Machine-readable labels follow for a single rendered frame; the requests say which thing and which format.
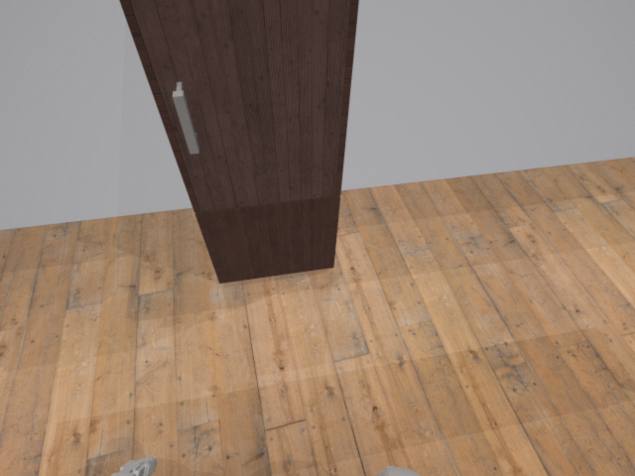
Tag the cupboard door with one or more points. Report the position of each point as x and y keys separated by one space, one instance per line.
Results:
x=263 y=80

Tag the handle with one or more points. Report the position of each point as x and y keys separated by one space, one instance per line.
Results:
x=185 y=119

